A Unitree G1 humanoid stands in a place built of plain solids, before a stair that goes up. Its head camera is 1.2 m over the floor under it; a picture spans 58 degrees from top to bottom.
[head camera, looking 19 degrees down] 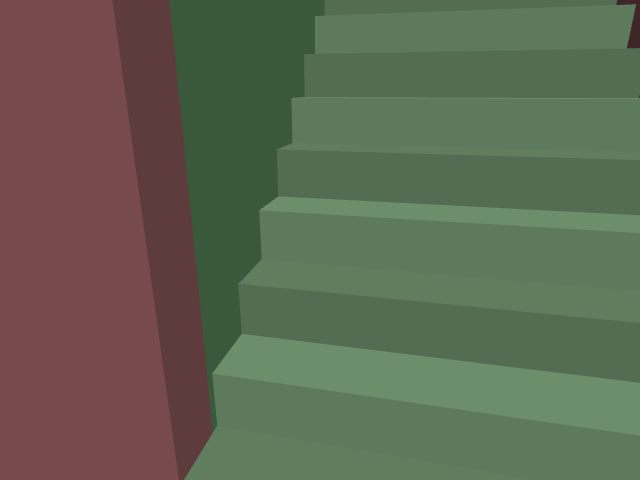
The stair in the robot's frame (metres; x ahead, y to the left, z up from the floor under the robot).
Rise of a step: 0.19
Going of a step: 0.23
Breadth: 1.45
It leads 13 degrees to the right of straight ahead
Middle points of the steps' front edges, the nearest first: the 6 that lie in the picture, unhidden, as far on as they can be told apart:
0.95 -0.38 0.39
1.17 -0.43 0.59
1.40 -0.48 0.78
1.62 -0.53 0.98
1.85 -0.58 1.17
2.07 -0.63 1.37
